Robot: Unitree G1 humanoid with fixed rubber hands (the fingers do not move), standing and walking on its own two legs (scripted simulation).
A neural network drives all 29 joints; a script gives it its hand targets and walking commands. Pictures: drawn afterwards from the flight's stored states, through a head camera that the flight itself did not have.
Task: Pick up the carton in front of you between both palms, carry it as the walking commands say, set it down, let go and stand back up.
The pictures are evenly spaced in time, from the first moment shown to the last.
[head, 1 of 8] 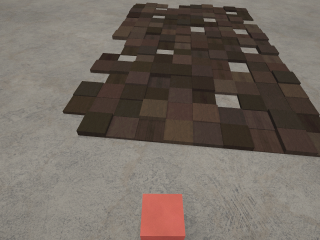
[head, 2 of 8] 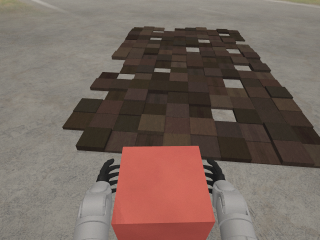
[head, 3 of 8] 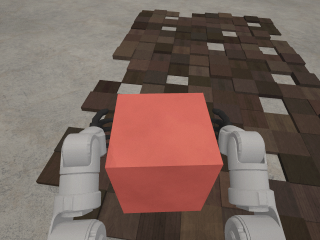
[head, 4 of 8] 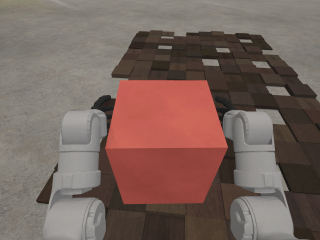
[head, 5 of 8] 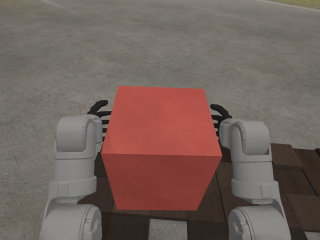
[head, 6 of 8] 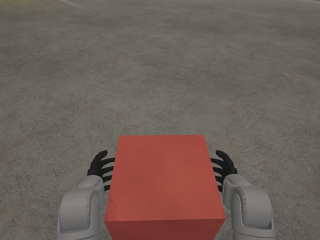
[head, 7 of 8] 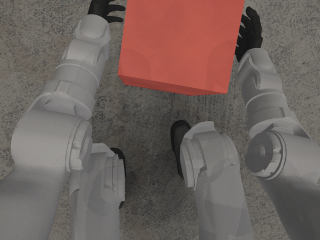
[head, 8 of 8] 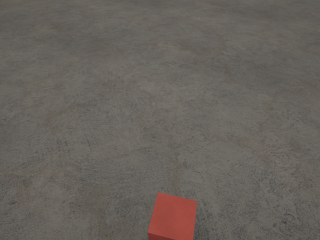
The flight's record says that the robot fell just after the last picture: no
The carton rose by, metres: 0.79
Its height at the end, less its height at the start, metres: +0.00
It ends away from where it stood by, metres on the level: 6.21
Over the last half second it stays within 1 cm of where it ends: yes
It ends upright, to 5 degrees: yes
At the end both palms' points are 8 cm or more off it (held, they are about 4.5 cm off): yes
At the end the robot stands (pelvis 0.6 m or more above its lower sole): yes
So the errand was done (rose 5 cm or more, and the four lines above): yes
